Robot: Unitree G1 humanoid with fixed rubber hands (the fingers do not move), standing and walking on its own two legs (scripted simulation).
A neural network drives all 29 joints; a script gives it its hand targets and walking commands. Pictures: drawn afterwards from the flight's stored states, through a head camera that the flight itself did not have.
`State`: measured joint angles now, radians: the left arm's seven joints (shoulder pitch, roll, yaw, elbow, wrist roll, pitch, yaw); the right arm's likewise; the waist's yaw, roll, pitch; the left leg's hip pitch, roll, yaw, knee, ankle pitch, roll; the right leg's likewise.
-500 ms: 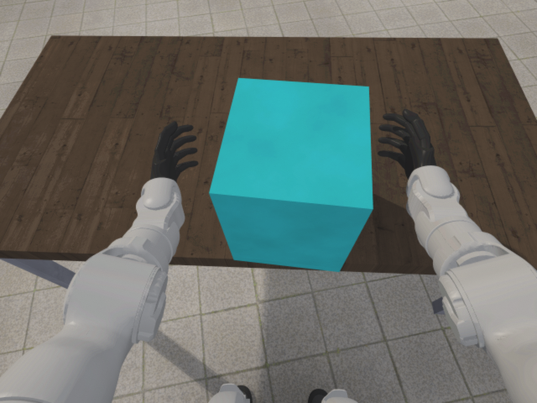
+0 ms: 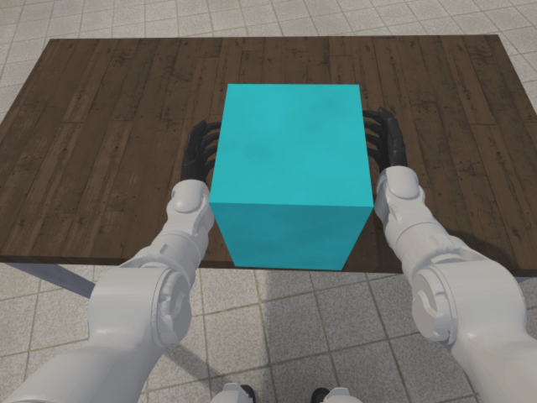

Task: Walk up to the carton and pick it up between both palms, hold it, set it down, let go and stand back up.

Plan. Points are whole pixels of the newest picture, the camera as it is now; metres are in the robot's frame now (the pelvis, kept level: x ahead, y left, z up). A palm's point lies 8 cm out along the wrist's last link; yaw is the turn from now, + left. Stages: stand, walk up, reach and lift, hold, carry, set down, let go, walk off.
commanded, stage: reach and lift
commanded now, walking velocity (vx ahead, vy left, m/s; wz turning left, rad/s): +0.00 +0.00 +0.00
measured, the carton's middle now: (289, 185) +0.46 +0.01 -0.03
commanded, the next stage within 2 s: none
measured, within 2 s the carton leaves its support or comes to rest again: leaves its support in 1.74 s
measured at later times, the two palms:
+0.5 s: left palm (193, 187) +0.42 +0.15 +0.03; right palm (388, 173) +0.44 -0.14 +0.04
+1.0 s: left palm (193, 188) +0.42 +0.15 +0.03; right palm (388, 173) +0.44 -0.14 +0.04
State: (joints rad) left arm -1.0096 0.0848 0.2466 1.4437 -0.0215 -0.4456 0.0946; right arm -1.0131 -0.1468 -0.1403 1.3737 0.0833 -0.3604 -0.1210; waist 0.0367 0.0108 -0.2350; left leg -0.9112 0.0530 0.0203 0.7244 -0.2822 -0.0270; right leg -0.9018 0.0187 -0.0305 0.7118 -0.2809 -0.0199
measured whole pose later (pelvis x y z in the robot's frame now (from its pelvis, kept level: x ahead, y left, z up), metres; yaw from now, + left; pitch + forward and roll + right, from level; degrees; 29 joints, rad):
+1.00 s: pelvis +0.03 +0.00 +0.04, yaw +1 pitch +18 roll +0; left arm -0.71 -0.10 0.57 1.05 0.44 -0.40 0.06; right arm -0.75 0.06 -0.70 1.08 -0.53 -0.43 -0.07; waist 0.03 -0.01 -0.09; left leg -0.52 0.05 0.02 0.39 -0.19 -0.03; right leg -0.51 0.02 -0.04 0.37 -0.18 -0.02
